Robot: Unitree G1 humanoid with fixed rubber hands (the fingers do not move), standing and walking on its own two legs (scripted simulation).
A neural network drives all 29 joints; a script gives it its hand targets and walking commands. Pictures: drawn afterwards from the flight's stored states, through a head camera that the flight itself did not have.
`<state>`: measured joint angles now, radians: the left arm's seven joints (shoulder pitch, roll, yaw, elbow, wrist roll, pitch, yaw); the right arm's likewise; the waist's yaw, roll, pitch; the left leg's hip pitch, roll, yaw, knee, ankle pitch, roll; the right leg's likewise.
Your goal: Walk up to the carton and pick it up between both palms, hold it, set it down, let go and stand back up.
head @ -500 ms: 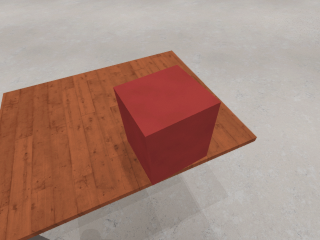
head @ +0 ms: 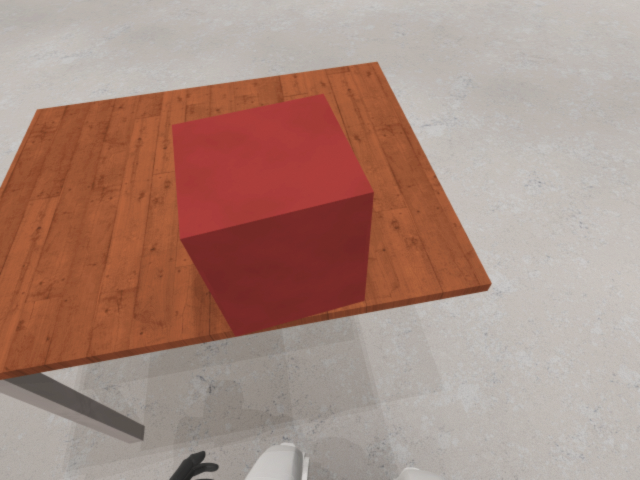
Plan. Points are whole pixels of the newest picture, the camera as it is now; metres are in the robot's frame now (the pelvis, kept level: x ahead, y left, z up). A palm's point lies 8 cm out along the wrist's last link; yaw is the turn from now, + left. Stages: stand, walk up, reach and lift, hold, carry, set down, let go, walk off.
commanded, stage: walk up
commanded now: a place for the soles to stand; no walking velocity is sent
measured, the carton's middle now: (277, 221) +0.46 +0.09 +0.03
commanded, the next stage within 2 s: none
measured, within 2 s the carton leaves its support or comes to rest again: neither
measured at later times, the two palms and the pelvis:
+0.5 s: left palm out of the picture -0.02 +0.17 -0.12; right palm (577, 476) +0.15 -0.29 -0.11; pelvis +0.01 -0.08 +0.01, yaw +15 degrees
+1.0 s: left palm out of the picture -0.01 +0.19 -0.13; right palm (581, 470) +0.16 -0.30 -0.12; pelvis +0.02 -0.07 +0.00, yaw +21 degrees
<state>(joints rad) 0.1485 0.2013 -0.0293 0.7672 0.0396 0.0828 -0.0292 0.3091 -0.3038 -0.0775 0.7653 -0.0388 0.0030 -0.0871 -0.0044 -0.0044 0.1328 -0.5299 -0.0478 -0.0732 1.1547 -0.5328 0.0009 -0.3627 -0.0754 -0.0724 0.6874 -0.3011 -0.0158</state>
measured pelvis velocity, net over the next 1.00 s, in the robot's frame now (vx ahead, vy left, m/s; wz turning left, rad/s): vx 0.02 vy -0.07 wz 0.36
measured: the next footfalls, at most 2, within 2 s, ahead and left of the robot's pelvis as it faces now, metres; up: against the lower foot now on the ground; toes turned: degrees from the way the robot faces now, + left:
left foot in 0.20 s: +0.07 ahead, +0.09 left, +0.00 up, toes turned +15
right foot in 1.92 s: +0.17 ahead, -0.12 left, +0.00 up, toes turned +11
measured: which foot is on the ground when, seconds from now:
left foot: up 0.00-0.18, down 0.20-1.00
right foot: down 0.00-1.00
